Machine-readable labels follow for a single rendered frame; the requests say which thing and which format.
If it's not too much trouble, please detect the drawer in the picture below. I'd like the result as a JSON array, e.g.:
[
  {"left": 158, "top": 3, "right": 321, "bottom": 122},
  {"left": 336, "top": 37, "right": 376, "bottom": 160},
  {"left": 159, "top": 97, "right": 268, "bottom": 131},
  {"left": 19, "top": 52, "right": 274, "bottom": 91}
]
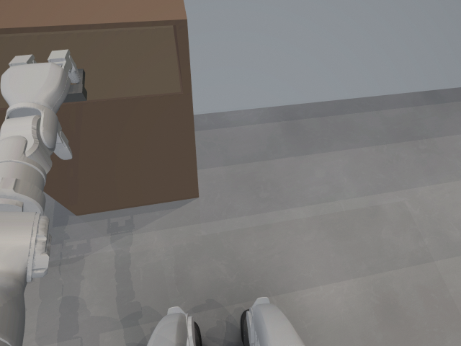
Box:
[{"left": 0, "top": 25, "right": 181, "bottom": 108}]

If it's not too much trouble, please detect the handle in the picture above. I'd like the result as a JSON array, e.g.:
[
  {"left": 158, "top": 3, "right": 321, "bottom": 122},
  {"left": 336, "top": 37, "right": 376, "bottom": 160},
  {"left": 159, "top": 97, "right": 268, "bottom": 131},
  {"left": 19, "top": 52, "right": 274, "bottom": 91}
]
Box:
[{"left": 63, "top": 69, "right": 87, "bottom": 103}]

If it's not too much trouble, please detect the left robot forearm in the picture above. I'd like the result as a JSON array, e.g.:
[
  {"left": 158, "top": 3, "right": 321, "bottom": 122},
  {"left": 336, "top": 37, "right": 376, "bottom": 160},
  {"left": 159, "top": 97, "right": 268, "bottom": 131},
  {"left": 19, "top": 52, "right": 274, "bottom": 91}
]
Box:
[{"left": 0, "top": 102, "right": 58, "bottom": 216}]

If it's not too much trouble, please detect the left robot upper arm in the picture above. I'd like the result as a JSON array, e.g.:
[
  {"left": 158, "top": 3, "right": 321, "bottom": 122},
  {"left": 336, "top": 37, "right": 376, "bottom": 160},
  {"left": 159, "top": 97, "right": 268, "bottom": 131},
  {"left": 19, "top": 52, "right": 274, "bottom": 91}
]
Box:
[{"left": 0, "top": 211, "right": 52, "bottom": 346}]

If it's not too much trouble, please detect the left robot hand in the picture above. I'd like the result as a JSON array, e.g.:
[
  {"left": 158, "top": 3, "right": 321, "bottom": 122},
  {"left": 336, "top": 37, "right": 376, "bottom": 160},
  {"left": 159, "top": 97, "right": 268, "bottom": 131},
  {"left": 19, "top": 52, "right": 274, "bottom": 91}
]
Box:
[{"left": 1, "top": 50, "right": 81, "bottom": 160}]

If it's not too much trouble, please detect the robot right shin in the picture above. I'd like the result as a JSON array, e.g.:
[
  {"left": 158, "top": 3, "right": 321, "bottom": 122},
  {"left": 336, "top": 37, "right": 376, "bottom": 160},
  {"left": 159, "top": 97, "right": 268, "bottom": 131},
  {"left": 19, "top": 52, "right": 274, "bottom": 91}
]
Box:
[{"left": 249, "top": 297, "right": 270, "bottom": 346}]

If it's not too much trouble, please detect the cabinet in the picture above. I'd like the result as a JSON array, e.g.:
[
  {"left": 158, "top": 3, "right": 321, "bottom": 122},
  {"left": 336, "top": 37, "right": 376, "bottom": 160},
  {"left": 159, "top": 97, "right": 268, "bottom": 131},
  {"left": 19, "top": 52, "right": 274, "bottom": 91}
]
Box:
[{"left": 0, "top": 0, "right": 199, "bottom": 216}]

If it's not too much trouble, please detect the right robot thigh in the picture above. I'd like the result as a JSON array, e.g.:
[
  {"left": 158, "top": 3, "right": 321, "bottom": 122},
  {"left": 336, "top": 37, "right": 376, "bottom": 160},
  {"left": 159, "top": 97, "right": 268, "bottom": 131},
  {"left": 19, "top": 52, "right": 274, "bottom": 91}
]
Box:
[{"left": 246, "top": 303, "right": 306, "bottom": 346}]

